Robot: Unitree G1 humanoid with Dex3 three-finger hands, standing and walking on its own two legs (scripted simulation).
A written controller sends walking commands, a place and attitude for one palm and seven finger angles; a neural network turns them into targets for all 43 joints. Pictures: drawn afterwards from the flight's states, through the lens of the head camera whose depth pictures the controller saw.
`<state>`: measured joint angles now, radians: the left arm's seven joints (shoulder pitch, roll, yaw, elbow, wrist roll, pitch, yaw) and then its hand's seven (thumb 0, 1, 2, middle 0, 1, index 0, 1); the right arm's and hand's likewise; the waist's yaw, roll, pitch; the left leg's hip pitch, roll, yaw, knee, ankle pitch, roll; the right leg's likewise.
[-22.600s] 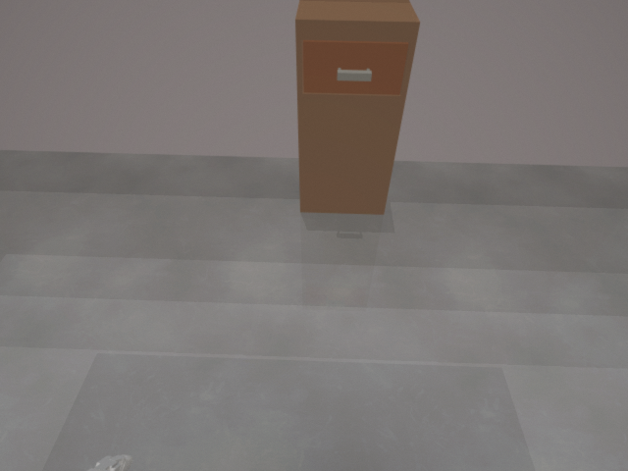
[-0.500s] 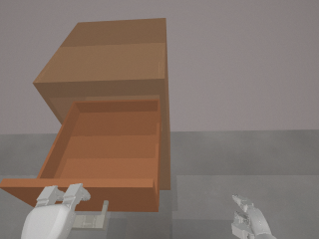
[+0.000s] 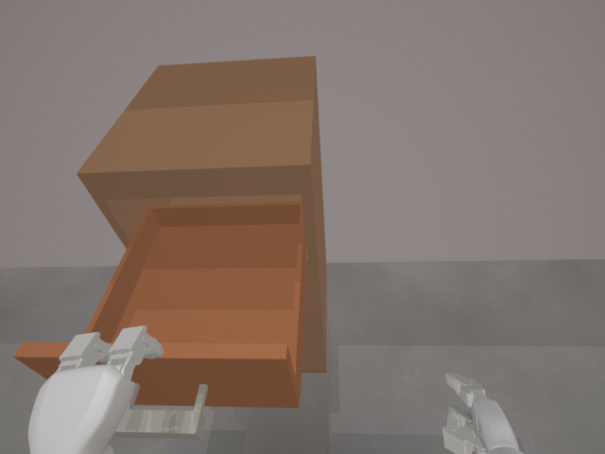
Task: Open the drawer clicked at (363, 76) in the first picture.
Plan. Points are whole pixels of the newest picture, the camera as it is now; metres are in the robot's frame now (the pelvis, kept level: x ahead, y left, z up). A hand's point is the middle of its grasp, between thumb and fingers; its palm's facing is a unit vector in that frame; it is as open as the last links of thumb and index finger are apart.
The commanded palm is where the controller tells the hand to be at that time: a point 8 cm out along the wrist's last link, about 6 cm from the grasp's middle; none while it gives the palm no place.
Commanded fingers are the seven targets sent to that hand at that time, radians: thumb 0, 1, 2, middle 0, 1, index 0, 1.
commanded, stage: lift the hand off the handle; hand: left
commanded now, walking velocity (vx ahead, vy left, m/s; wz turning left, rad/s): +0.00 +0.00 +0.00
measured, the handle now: (163, 407) +0.19 +0.23 -0.04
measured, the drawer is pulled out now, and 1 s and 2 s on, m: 0.30 0.30 0.30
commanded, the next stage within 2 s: draw the hand back to the body in 0.70 s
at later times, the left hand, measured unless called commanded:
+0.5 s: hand (107, 388) +0.16 +0.23 +0.10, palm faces +0.08 -0.15 -0.98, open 13.9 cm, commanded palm +0.12 +0.22 +0.15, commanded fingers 0.00 -0.50 0.30 -0.30 -1.20 -0.30 -1.20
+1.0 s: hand (97, 385) +0.16 +0.23 +0.11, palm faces +0.09 -0.14 -0.99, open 13.9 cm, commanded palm +0.12 +0.24 +0.17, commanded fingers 0.00 -0.50 0.30 -0.30 -1.20 -0.30 -1.20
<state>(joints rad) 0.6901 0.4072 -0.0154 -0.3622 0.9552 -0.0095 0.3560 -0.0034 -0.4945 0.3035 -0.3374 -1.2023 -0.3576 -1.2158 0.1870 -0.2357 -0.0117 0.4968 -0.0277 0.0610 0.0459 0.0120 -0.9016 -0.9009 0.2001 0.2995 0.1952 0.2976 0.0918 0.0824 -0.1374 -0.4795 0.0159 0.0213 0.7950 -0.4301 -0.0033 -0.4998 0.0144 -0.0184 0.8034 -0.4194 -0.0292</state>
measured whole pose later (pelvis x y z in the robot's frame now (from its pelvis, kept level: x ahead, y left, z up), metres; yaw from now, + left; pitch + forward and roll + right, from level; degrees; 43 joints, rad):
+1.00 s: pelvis +0.01 +0.02 +0.02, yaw +0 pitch +2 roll -1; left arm 0.68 0.43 -0.04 -0.55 0.94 0.05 0.21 0.00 -0.49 0.30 -0.32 -1.20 -0.32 -1.20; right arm 0.18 -0.24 0.02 0.48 0.00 0.08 0.06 0.01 -0.90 -0.90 0.20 0.30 0.20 0.30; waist 0.13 0.10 -0.09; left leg -0.30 0.01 0.03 0.63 -0.37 0.02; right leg -0.31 0.01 -0.01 0.61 -0.34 0.00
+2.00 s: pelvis +0.02 +0.00 +0.04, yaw +2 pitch -2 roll +0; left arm 0.59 0.32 0.25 -0.51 -0.04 -0.09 0.11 0.00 0.24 0.62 -0.26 -0.71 -0.25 -0.72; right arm 0.18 -0.21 0.01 0.62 0.01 -0.12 -0.08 0.01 -0.90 -0.90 0.20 0.30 0.20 0.30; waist 0.06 0.07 0.00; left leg -0.09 0.00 -0.02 0.41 -0.28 0.00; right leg -0.08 0.01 -0.05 0.39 -0.27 -0.02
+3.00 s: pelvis -0.03 +0.02 +0.03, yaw +2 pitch +2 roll +0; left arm 0.66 0.43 0.39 -0.64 -0.05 -0.16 0.13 0.01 0.88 0.90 -0.22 -0.30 -0.21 -0.30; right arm 0.14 -0.19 -0.02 0.53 0.01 -0.01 -0.07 0.01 -0.90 -0.90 0.20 0.30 0.20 0.30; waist 0.01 -0.03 0.04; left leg -0.30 -0.03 0.00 0.49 -0.23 0.03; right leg -0.31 -0.03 -0.04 0.50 -0.23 0.01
